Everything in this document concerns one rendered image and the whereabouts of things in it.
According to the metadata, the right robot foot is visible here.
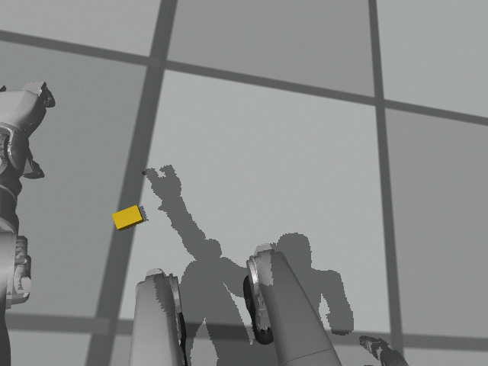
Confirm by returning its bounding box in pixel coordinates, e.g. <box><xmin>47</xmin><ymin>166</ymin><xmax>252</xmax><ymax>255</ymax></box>
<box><xmin>243</xmin><ymin>275</ymin><xmax>274</xmax><ymax>345</ymax></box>

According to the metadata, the right robot hand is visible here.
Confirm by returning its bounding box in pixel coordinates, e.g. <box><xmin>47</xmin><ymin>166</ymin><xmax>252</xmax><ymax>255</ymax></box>
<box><xmin>359</xmin><ymin>335</ymin><xmax>409</xmax><ymax>366</ymax></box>

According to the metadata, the small box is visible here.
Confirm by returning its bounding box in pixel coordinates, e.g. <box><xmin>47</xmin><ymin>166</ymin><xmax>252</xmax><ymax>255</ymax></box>
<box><xmin>112</xmin><ymin>205</ymin><xmax>144</xmax><ymax>231</ymax></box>

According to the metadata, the left robot arm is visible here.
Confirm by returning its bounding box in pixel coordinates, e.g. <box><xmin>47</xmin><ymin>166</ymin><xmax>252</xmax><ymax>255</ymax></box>
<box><xmin>0</xmin><ymin>122</ymin><xmax>31</xmax><ymax>366</ymax></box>

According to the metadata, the left robot hand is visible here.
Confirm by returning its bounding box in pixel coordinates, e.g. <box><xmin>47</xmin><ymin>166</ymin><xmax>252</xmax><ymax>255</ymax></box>
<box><xmin>0</xmin><ymin>82</ymin><xmax>56</xmax><ymax>179</ymax></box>

